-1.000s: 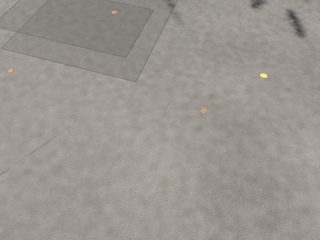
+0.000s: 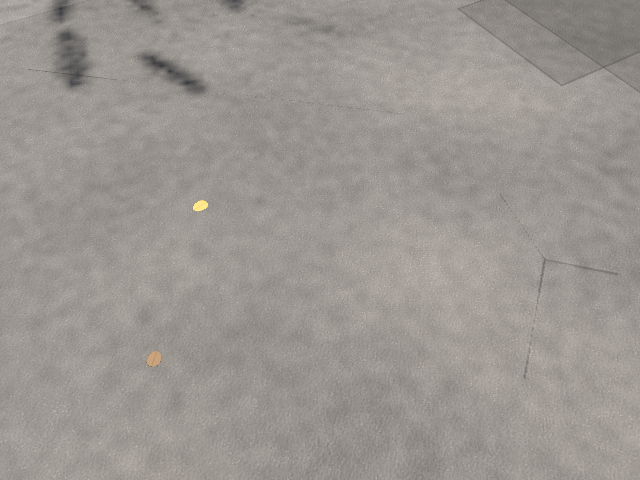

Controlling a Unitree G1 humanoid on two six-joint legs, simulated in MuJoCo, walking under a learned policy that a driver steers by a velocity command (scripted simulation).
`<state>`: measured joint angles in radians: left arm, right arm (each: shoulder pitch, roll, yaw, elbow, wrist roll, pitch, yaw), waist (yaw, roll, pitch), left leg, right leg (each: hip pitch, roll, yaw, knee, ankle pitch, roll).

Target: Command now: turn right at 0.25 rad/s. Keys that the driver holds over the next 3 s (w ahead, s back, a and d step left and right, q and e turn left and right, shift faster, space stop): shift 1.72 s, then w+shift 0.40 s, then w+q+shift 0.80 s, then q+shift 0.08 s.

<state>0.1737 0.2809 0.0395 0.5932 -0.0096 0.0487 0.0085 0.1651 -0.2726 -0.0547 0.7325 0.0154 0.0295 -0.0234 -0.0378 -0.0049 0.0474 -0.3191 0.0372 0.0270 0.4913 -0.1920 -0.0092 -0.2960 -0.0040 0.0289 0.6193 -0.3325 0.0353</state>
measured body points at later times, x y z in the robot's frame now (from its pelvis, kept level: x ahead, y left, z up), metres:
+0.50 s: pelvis -0.01 +0.00 +0.00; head +0.00 +0.00 +0.45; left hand +0.14 +0.24 -0.11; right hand +0.10 -0.27 -0.12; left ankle -0.01 +0.13 -0.74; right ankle -0.01 -0.12 -0.74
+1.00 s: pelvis -0.01 +0.01 +0.00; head +0.00 +0.01 +0.45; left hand +0.07 +0.26 -0.14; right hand +0.06 -0.25 -0.14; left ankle -0.01 +0.13 -0.74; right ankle -0.01 -0.12 -0.74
